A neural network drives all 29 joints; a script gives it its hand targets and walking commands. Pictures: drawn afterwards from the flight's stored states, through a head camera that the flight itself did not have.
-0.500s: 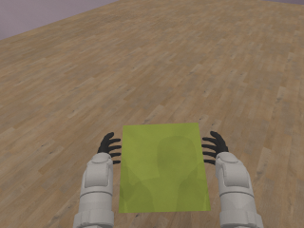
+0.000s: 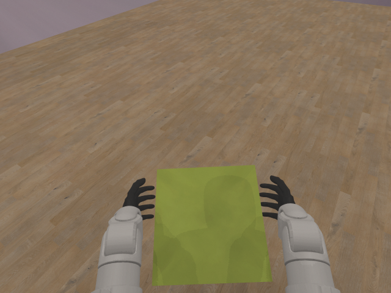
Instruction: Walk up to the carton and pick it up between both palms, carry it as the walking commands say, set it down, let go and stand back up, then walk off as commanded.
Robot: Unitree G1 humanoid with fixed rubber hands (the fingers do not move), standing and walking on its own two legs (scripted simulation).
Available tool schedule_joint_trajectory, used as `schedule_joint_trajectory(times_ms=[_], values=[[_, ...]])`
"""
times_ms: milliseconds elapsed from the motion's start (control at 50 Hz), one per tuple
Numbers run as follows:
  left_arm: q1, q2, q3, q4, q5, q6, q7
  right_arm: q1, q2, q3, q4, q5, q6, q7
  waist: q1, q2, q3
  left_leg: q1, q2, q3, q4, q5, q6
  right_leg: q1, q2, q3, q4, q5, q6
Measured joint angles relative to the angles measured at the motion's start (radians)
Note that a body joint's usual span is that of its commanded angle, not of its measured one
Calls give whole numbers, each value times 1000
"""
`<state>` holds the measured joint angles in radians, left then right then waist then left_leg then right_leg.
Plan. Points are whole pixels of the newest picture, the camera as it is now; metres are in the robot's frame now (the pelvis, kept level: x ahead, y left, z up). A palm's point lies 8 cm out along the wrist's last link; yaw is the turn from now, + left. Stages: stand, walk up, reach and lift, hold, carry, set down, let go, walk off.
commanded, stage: reach and lift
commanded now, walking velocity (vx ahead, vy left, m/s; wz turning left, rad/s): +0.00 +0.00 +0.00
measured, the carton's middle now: (208, 224) +0.30 +0.00 -0.06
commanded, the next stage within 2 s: hold in 0.08 s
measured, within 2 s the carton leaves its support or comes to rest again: neither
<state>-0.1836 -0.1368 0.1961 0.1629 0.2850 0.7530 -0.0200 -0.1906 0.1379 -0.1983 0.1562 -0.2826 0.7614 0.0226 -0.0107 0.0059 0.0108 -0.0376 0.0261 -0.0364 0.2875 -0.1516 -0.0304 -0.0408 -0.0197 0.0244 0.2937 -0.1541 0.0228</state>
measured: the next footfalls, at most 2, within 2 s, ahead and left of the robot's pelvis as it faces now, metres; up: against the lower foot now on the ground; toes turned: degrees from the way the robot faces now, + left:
none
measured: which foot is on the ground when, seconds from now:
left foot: down 0.00-1.00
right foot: down 0.00-1.00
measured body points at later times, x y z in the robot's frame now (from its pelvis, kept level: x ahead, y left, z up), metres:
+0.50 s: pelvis -0.01 +0.00 +0.00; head -0.05 +0.00 +0.45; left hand +0.28 +0.16 +0.03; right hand +0.28 -0.16 +0.03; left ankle +0.01 +0.14 -0.75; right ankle +0.01 -0.14 -0.75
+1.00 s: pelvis -0.04 +0.00 -0.02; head -0.06 +0.01 +0.43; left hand +0.27 +0.16 +0.07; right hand +0.27 -0.15 +0.07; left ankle +0.01 +0.14 -0.75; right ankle +0.01 -0.14 -0.75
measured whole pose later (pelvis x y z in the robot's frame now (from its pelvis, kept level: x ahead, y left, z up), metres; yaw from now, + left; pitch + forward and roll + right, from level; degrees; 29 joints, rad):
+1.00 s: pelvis -0.04 +0.00 -0.02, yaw +0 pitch +2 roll +0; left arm -0.34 -0.17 0.18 -0.07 0.19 1.01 0.20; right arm -0.32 0.17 -0.20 -0.06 -0.19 1.00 -0.17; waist 0.00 -0.01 -0.08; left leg -0.41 0.01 -0.04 0.60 -0.23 -0.03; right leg -0.41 -0.02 0.03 0.61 -0.23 0.03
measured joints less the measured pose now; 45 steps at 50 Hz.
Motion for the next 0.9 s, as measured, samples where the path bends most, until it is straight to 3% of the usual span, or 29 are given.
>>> schedule_joint_trajectory(times_ms=[640, 740, 900], values=[[-44, -7, 25, 27, 10, -1, -1, -33, 5, -25, 25, -13, 1, 5, 3, -5, -12, -44, -10, 4, 44, -7, 6, -47, -7, 8, 45, -6, 7], [-58, -10, 4, -36, -18, 29, 39, -39, 7, -15, -38, 18, 22, -31, 8, -8, -71, -217, -10, -9, 222, -80, -3, -211, -3, -1, 214, -78, 8], [-79, -15, -55, -198, -88, 163, 162, -57, 11, 22, -194, 76, 148, -133, 22, -10, -83, -338, -10, -11, 325, -99, -4, -331, 1, 1, 313, -95, 8]])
